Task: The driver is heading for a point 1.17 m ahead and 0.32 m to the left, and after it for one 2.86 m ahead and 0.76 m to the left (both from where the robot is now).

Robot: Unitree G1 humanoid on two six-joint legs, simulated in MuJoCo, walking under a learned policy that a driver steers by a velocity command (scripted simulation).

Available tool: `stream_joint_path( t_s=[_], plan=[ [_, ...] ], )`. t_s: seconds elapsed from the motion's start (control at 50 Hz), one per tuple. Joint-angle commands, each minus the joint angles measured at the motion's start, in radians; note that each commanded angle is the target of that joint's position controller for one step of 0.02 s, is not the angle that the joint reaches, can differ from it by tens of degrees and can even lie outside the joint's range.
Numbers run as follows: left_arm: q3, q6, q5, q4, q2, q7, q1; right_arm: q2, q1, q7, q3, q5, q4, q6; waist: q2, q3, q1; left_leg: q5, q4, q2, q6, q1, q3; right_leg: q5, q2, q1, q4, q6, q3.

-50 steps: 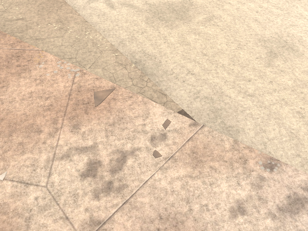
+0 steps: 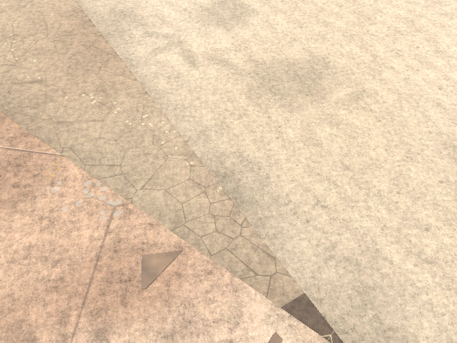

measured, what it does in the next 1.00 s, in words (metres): goes down, turning left: left foot, then right foot 0.14 m lower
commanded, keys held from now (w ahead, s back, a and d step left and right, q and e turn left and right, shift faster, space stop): w+q+shift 0.64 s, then w+shift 0.36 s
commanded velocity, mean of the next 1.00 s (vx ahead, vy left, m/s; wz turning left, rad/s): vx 1.00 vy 0.00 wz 0.69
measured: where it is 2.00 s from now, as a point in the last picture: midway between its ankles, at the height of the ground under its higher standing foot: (119, 163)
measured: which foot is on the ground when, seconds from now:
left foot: up 0.00-0.20, down 0.22-0.70, up 0.72-1.00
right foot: down 0.00-0.22, up 0.24-0.68, down 0.70-1.00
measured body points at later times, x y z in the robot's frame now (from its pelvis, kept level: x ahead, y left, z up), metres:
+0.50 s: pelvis +0.45 +0.05 +0.00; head +0.47 +0.06 +0.45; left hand +0.62 +0.34 -0.05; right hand +0.51 -0.23 -0.13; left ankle +0.36 +0.05 -0.74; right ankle +0.67 -0.08 -0.67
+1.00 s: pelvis +0.86 +0.16 -0.14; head +0.87 +0.16 +0.31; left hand +0.59 +0.20 -0.26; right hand +1.17 +0.27 -0.15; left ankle +0.89 +0.31 -0.66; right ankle +0.81 +0.01 -0.88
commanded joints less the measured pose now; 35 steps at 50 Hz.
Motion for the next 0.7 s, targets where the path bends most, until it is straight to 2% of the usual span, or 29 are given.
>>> stream_joint_path(
  t_s=[0.02, 0.08, 0.14, 0.16, 0.18, 0.2, 0.22, 0.24, 0.26, 0.28, 0.3, 0.32, 0.34, 0.36, 0.38, 0.42, 0.44, 0.46, 0.48, 0.5, 0.54, 0.56, 0.58, 0.6, 0.62, 0.64, 0.66, 0.68, 0.7],
  plan=[
    [-0.013, -0.037, -0.008, -0.075, 0.038, -0.001, -0.062, -0.008, -0.055, 0.013, 0.014, 0.010, -0.064, 0.007, -0.056, 0.162, -0.037, 0.183, -0.166, -0.014, 0.005, 0.042, 0.070, 0.398, -0.215, -0.223, -0.243, 0.027, 0.033],
    [-0.025, -0.042, -0.023, -0.058, 0.066, 0.017, 0.016, -0.001, -0.177, 0.022, 0.029, 0.014, -0.110, -0.004, -0.043, 0.171, -0.006, 0.290, -0.394, -0.056, 0.034, 0.122, 0.195, 0.706, -0.230, -0.128, -0.262, 0.056, -0.042],
    [-0.021, -0.029, -0.018, -0.065, 0.141, 0.055, 0.036, -0.055, -0.136, 0.024, 0.018, 0.009, -0.098, -0.005, -0.108, 0.092, -0.043, 0.249, -0.508, -0.154, 0.074, 0.215, 0.274, 1.232, -0.276, 0.103, -0.107, 0.090, -0.094],
    [-0.012, -0.016, -0.010, -0.074, 0.175, 0.074, 0.018, -0.085, -0.072, 0.023, 0.008, 0.006, -0.082, 0.000, -0.140, 0.042, -0.086, 0.191, -0.525, -0.191, 0.082, 0.282, 0.282, 1.370, -0.293, 0.154, 0.007, 0.101, -0.101],
    [-0.001, 0.003, 0.000, -0.089, 0.206, 0.088, -0.017, -0.124, 0.060, 0.020, -0.008, 0.007, -0.050, 0.005, -0.163, -0.031, -0.159, 0.122, -0.520, -0.223, 0.096, 0.412, 0.279, 1.471, -0.311, 0.161, 0.192, 0.102, -0.098],
    [0.011, 0.022, 0.015, -0.113, 0.231, 0.093, -0.079, -0.172, 0.271, 0.011, -0.034, 0.008, 0.011, 0.013, -0.168, -0.127, -0.257, 0.049, -0.518, -0.229, 0.128, 0.605, 0.241, 1.487, -0.330, 0.111, 0.452, 0.095, -0.079],
    [0.027, 0.036, 0.016, -0.139, 0.261, 0.087, -0.166, -0.215, 0.469, -0.005, -0.065, 0.011, 0.060, 0.021, -0.126, -0.179, -0.371, -0.021, -0.607, -0.182, 0.183, 0.812, 0.137, 1.237, -0.287, -0.042, 0.852, 0.079, -0.079],
    [0.012, 0.017, 0.018, -0.174, 0.159, 0.055, -0.250, -0.222, 0.390, -0.023, -0.082, 0.039, 0.068, 0.041, 0.129, -0.104, -0.296, -0.054, -0.603, -0.104, 0.185, 0.932, -0.027, 0.093, -0.082, -0.374, 1.204, 0.066, -0.027],
    [-0.020, -0.005, -0.023, -0.302, 0.057, 0.041, -0.155, -0.313, 0.281, -0.018, -0.090, -0.001, 0.031, 0.041, 0.264, -0.193, -0.106, 0.065, -0.668, 0.096, 0.409, 1.144, -0.532, -0.214, -0.032, -0.762, 1.423, 0.125, 0.161],
    [-0.032, -0.029, -0.016, -0.331, 0.089, 0.036, -0.225, -0.257, 0.273, -0.027, -0.087, -0.004, 0.015, 0.039, 0.079, -0.212, -0.150, -0.161, -0.867, 0.170, 0.443, 1.152, -0.730, -0.162, -0.067, -0.889, 1.369, 0.111, 0.263],
    [-0.029, -0.043, -0.007, -0.333, 0.122, 0.026, -0.250, -0.185, 0.267, -0.038, -0.073, -0.002, 0.029, 0.036, -0.084, -0.082, -0.104, -0.274, -0.960, 0.157, 0.376, 0.970, -0.681, -0.093, -0.131, -0.857, 1.211, 0.091, 0.276],
    [-0.029, -0.038, 0.009, -0.341, 0.116, 0.020, -0.276, -0.159, 0.228, -0.043, -0.066, -0.002, 0.032, 0.030, -0.138, -0.007, -0.047, -0.269, -0.983, 0.118, 0.321, 0.802, -0.609, -0.076, -0.168, -0.786, 1.089, 0.092, 0.270],
    [-0.034, -0.015, 0.039, -0.337, 0.110, 0.016, -0.280, -0.168, 0.199, -0.048, -0.064, 0.002, 0.017, 0.014, -0.156, 0.032, -0.011, -0.202, -0.979, 0.074, 0.296, 0.676, -0.546, -0.086, -0.186, -0.721, 1.031, 0.105, 0.271],
    [-0.037, 0.014, 0.056, -0.335, 0.104, 0.012, -0.272, -0.156, 0.179, -0.051, -0.056, 0.011, 0.007, -0.001, -0.166, 0.051, 0.017, -0.197, -0.995, 0.032, 0.275, 0.563, -0.485, -0.083, -0.204, -0.653, 0.964, 0.126, 0.259],
    [-0.040, 0.035, 0.056, -0.347, 0.105, 0.010, -0.286, -0.158, 0.155, -0.049, -0.051, 0.017, -0.007, -0.017, -0.154, 0.071, 0.032, -0.178, -1.013, -0.017, 0.258, 0.449, -0.420, -0.084, -0.217, -0.576, 0.855, 0.146, 0.236],
    [-0.053, 0.048, 0.046, -0.408, 0.093, 0.002, -0.413, -0.204, 0.149, -0.048, -0.062, 0.020, -0.022, -0.034, -0.095, 0.113, 0.008, -0.010, -1.037, -0.087, 0.239, 0.311, -0.339, 0.030, -0.205, -0.476, 0.642, 0.168, 0.172],
    [-0.067, 0.051, 0.043, -0.438, 0.063, -0.006, -0.455, -0.220, 0.142, -0.049, -0.068, 0.020, -0.029, -0.035, -0.072, 0.105, -0.009, 0.149, -1.022, -0.124, 0.209, 0.265, -0.296, 0.135, -0.176, -0.391, 0.559, 0.170, 0.137],
    [-0.075, 0.049, 0.031, -0.433, 0.034, -0.011, -0.432, -0.222, 0.136, -0.044, -0.068, 0.016, -0.029, -0.034, -0.040, 0.053, -0.014, 0.333, -0.982, -0.143, 0.178, 0.241, -0.254, 0.300, -0.140, -0.287, 0.571, 0.159, 0.096],
    [-0.056, 0.040, 0.020, -0.420, 0.074, -0.004, -0.397, -0.225, 0.183, -0.037, -0.072, 0.013, -0.018, -0.032, -0.021, 0.001, -0.036, 0.427, -0.895, -0.148, 0.157, 0.349, -0.249, 0.464, -0.139, -0.318, 0.573, 0.129, 0.136],
    [-0.040, 0.031, 0.025, -0.442, 0.125, -0.002, -0.434, -0.227, 0.251, -0.044, -0.077, 0.018, 0.005, -0.026, -0.028, -0.015, -0.067, 0.353, -0.813, -0.148, 0.135, 0.497, -0.278, 0.526, -0.145, -0.448, 0.502, 0.106, 0.193],
    [-0.040, 0.020, 0.033, -0.496, 0.136, -0.005, -0.532, -0.229, 0.282, -0.044, -0.079, 0.023, -0.003, -0.017, 0.020, -0.012, -0.126, 0.291, -0.746, -0.135, 0.127, 0.624, -0.334, 0.516, -0.113, -0.532, 0.388, 0.084, 0.209],
    [-0.041, 0.014, 0.030, -0.510, 0.143, -0.008, -0.544, -0.221, 0.261, -0.050, -0.078, 0.019, -0.003, -0.015, 0.051, 0.001, -0.118, 0.186, -0.687, -0.141, 0.105, 0.622, -0.356, 0.533, -0.109, -0.493, 0.304, 0.084, 0.244],
    [-0.043, 0.011, 0.018, -0.515, 0.134, -0.009, -0.542, -0.217, 0.236, -0.053, -0.076, 0.012, -0.018, -0.010, 0.053, 0.009, -0.115, 0.121, -0.667, -0.152, 0.086, 0.595, -0.363, 0.524, -0.091, -0.421, 0.221, 0.092, 0.239],
    [-0.044, 0.008, 0.003, -0.518, 0.129, -0.008, -0.525, -0.220, 0.208, -0.057, -0.077, 0.005, -0.032, -0.008, 0.050, 0.014, -0.103, 0.078, -0.640, -0.156, 0.066, 0.554, -0.378, 0.542, -0.088, -0.321, 0.164, 0.101, 0.246],
    [-0.032, 0.005, -0.013, -0.504, 0.148, -0.004, -0.447, -0.224, 0.176, -0.058, -0.077, -0.006, -0.045, -0.009, 0.034, -0.010, -0.063, 0.074, -0.535, -0.172, 0.053, 0.561, -0.392, 0.565, -0.107, -0.231, 0.108, 0.104, 0.283],
    [-0.018, 0.004, -0.023, -0.475, 0.177, 0.006, -0.325, -0.240, 0.139, -0.063, -0.079, -0.013, -0.051, -0.009, 0.028, -0.053, 0.012, 0.125, -0.392, -0.188, 0.052, 0.609, -0.387, 0.615, -0.129, -0.163, 0.044, 0.103, 0.288],
    [-0.005, -0.001, -0.023, -0.421, 0.189, 0.016, -0.157, -0.234, 0.104, -0.073, -0.076, -0.012, -0.065, -0.008, 0.017, -0.102, 0.097, 0.148, -0.180, -0.220, 0.045, 0.659, -0.339, 0.786, -0.172, -0.077, -0.072, 0.106, 0.276],
    [0.010, -0.002, -0.024, -0.336, 0.198, 0.023, 0.011, -0.193, 0.086, -0.085, -0.059, 0.003, -0.077, -0.005, -0.012, -0.134, 0.159, 0.142, 0.052, -0.226, 0.031, 0.654, -0.284, 0.949, -0.225, 0.042, -0.176, 0.113, 0.269],
    [0.030, 0.002, -0.005, -0.288, 0.223, 0.027, 0.097, -0.142, 0.081, -0.081, -0.049, 0.021, -0.099, -0.001, -0.131, -0.142, 0.176, -0.175, 0.341, -0.279, 0.007, 0.464, -0.202, 0.907, -0.253, 0.214, -0.121, 0.116, 0.250]
  ],
)
Next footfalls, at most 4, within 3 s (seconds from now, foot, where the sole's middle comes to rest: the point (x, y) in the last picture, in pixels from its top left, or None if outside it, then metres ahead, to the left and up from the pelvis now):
0.22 left None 0.39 0.06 -0.77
0.70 right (230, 266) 0.84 0.04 -0.91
1.08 left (140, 217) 0.95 0.36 -0.77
1.40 right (144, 172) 1.29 0.41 -0.91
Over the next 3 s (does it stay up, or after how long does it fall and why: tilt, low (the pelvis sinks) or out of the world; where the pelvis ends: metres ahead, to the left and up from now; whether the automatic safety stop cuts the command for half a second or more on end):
stays up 1.34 0.52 -0.14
